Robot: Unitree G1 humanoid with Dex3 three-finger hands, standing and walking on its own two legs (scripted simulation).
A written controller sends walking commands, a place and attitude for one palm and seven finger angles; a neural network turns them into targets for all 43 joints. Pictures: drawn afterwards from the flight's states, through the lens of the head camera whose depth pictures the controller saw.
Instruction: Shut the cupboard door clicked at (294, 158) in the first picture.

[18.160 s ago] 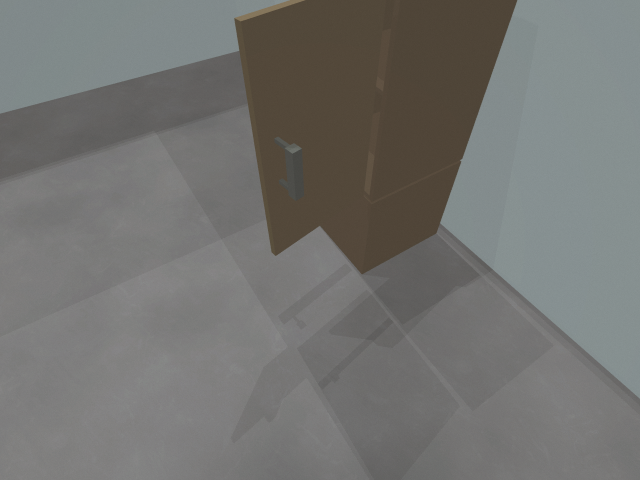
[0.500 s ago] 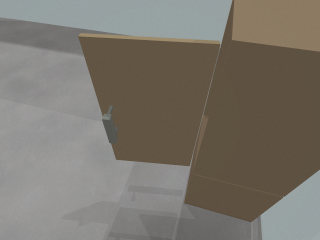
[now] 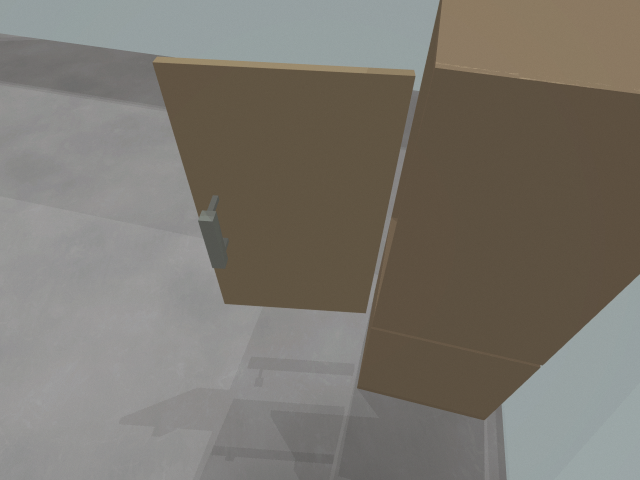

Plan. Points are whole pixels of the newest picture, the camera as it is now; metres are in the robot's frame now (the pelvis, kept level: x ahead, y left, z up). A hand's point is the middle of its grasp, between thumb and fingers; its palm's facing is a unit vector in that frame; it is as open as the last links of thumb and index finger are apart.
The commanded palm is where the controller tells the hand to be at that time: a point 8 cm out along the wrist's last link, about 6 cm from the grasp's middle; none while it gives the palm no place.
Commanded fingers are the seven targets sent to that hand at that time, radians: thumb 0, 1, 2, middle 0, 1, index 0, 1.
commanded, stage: come to a stop and stand still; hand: left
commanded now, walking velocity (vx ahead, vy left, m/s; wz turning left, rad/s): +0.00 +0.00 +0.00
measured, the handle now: (217, 232) +0.53 +0.22 -0.05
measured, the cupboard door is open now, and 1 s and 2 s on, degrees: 100 100 100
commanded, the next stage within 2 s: look again from close up in 0.36 s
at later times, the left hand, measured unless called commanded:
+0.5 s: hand out of the picture -0.03 +0.16 -0.17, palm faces +0.01 -0.98 -0.21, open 7.4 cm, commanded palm none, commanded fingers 0.00 0.90 0.90 -0.20 -0.30 -0.20 -0.30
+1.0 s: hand out of the picture +0.02 +0.18 -0.17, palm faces -0.01 -0.96 -0.27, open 7.4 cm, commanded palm none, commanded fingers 0.00 0.90 0.90 -0.20 -0.30 -0.20 -0.30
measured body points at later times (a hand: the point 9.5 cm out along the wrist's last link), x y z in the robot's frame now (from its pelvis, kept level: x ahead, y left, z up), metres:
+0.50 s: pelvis -0.02 -0.01 +0.00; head -0.01 -0.02 +0.45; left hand -0.03 +0.21 -0.16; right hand -0.01 -0.24 -0.16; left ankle +0.03 +0.08 -0.74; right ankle +0.00 -0.16 -0.74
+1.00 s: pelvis -0.01 -0.02 +0.00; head +0.01 -0.02 +0.45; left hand +0.02 +0.23 -0.15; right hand +0.03 -0.28 -0.15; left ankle +0.03 +0.08 -0.74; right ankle +0.00 -0.16 -0.74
